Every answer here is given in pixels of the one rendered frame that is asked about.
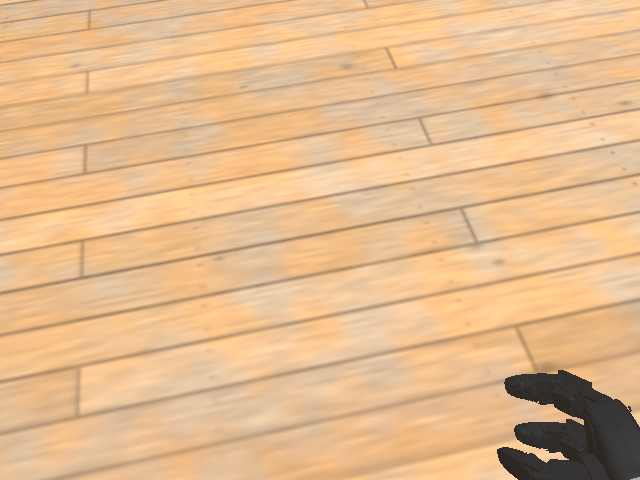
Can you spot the right robot hand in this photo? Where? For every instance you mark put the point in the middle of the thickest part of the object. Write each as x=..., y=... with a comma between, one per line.
x=606, y=447

